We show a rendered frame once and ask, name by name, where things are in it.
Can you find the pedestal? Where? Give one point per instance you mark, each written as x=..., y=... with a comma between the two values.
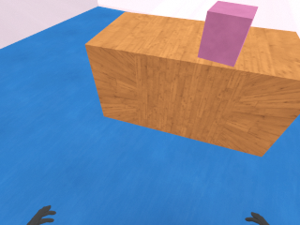
x=147, y=73

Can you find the carton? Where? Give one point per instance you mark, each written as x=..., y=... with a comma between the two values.
x=225, y=30

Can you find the robot left hand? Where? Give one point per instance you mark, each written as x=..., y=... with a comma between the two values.
x=38, y=219

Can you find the robot right hand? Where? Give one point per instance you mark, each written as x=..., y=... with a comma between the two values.
x=257, y=219

